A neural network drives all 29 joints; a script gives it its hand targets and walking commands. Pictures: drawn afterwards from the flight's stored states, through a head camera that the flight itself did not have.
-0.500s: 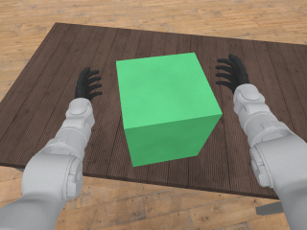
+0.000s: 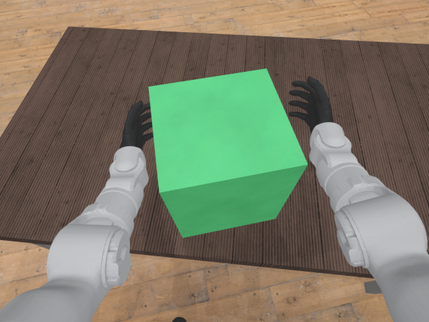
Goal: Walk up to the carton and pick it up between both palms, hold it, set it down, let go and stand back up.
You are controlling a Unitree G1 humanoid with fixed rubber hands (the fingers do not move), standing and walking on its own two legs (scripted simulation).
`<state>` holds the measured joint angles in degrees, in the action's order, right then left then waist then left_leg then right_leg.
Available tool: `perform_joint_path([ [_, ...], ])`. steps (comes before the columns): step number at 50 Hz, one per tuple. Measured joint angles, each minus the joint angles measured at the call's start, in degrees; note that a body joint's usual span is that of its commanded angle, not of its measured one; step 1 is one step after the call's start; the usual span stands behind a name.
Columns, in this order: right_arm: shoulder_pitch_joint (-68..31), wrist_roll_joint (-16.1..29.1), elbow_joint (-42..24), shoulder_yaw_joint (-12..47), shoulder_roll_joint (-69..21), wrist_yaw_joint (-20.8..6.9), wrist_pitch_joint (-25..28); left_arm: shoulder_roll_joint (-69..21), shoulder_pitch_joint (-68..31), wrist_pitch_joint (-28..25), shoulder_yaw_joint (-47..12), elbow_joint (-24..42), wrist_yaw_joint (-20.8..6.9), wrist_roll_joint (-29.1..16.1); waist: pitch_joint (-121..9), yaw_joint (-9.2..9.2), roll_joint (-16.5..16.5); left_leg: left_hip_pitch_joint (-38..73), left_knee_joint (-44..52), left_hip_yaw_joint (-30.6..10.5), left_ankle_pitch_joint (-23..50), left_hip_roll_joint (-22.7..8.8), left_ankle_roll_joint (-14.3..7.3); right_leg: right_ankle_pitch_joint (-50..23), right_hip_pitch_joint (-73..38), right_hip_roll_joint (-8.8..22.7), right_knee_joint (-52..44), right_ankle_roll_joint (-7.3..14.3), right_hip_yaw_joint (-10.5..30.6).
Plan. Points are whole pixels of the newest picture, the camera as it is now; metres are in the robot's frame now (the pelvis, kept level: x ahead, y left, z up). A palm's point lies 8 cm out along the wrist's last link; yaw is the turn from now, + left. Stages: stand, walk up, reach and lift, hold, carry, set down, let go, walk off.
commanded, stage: reach and lift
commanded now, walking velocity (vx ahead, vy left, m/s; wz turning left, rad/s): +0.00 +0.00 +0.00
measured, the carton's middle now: (220, 161) +0.42 +0.02 +0.00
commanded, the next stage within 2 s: none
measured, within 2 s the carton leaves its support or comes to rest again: leaves its support in 1.68 s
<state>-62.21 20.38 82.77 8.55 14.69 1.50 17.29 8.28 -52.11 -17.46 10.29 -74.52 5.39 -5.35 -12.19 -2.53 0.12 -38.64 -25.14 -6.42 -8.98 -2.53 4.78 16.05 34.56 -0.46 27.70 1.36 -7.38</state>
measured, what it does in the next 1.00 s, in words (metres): stands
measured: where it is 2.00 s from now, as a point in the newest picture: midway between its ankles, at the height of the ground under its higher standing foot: outside the picture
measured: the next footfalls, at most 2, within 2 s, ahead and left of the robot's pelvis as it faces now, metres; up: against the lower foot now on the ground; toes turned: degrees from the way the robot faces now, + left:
none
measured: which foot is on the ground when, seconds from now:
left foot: down 0.00-1.00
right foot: down 0.00-1.00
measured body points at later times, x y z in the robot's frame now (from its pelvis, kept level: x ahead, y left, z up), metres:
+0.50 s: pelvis +0.00 +0.00 +0.00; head +0.12 +0.00 +0.43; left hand +0.44 +0.18 +0.02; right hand +0.48 -0.12 +0.04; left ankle -0.01 +0.18 -0.73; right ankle -0.07 -0.07 -0.73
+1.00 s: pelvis +0.00 +0.00 +0.00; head +0.13 +0.00 +0.43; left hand +0.44 +0.18 +0.02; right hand +0.48 -0.12 +0.04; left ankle -0.01 +0.18 -0.73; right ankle -0.07 -0.07 -0.73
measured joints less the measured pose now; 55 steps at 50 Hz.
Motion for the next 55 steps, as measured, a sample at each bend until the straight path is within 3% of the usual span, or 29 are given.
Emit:
perform_joint_path([
  [5,1.0,-5.6,-1.2,-5.1,-2.9,1.7,0.3,-2.2,0.0,-1.4,5.2,0.1,0.0,4.4,0.2,0.00,0.0,0.0,0.1,0.0,0.0,0.0,0.0,0.0,0.0,0.0,0.0,-0.6,0.0],
  [15,3.0,-24.6,-5.2,-22.1,-7.3,1.4,1.5,-6.1,0.6,-1.5,16.5,5.7,0.6,15.1,2.2,0.00,0.0,0.0,0.4,0.0,0.0,-0.1,0.0,-0.4,0.1,0.0,0.0,-0.8,0.0],
  [18,4.0,-30.4,-7.2,-26.6,-8.1,1.1,1.8,-7.1,1.1,-1.5,18.3,7.0,0.8,16.3,2.2,0.00,0.0,0.1,0.7,0.0,0.0,-0.1,0.0,-0.5,0.2,0.0,0.0,-0.8,0.0],
  [22,4.7,-34.3,-8.8,-30.1,-8.9,0.7,1.9,-7.6,1.4,-1.6,19.0,7.7,1.0,16.8,2.2,0.00,0.0,0.2,1.0,0.1,0.0,-0.1,0.0,-0.5,0.2,0.0,0.0,-0.8,0.0],
  [31,5.8,-36.8,-10.3,-32.9,-9.9,0.6,2.8,-7.8,1.5,-2.3,19.1,7.7,1.0,16.8,2.4,0.00,0.0,1.1,2.7,0.2,0.0,-0.2,0.0,-0.5,0.2,0.0,0.0,-0.8,0.0],
  [55,6.4,-37.3,-11.1,-33.4,-10.3,0.8,3.9,-8.1,1.7,-3.3,20.0,7.7,0.6,16.8,2.8,0.00,0.0,1.8,4.1,0.2,0.6,-0.3,-0.1,-1.1,0.2,0.0,0.0,-1.3,0.0],
])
